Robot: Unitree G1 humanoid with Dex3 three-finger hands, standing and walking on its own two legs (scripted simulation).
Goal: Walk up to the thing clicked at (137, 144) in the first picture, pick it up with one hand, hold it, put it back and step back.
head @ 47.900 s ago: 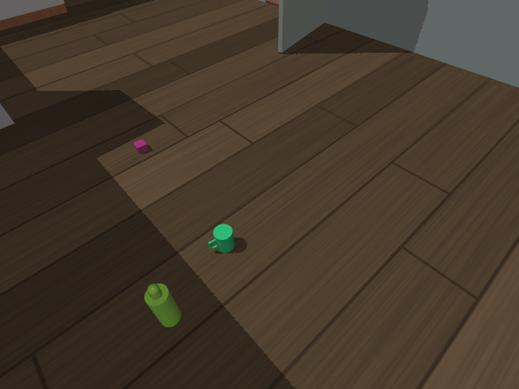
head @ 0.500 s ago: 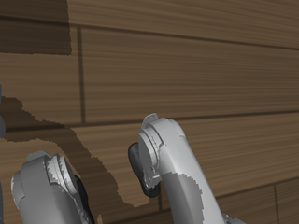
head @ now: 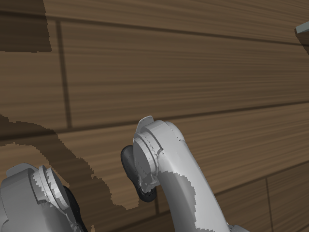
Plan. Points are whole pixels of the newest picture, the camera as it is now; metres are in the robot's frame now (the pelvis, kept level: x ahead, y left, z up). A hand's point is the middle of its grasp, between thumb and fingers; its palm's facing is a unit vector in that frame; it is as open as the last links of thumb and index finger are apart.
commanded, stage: rest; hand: left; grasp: from above
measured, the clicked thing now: out of the picture +0.47 +0.32 -0.27
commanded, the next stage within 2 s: open in 0.54 s
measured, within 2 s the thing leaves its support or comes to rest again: rests again in 0.56 s
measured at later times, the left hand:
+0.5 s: hand out of the picture +0.46 +0.31 -0.25, palm faces +0.00 -0.48 -0.88, open 8.8 cm
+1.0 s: hand out of the picture +0.46 +0.31 -0.26, palm faces +0.01 -0.49 -0.87, open 10.4 cm
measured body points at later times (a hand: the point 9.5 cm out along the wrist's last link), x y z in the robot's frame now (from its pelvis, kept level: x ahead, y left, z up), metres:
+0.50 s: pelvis +0.00 +0.00 +0.00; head +0.31 +0.10 +0.30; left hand +0.46 +0.33 -0.20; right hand -0.02 -0.25 -0.05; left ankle +0.06 +0.13 -0.29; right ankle +0.12 -0.11 -0.29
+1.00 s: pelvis +0.00 +0.01 +0.00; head +0.31 +0.10 +0.30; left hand +0.46 +0.33 -0.21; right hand -0.02 -0.24 -0.04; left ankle +0.06 +0.13 -0.29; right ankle +0.12 -0.11 -0.29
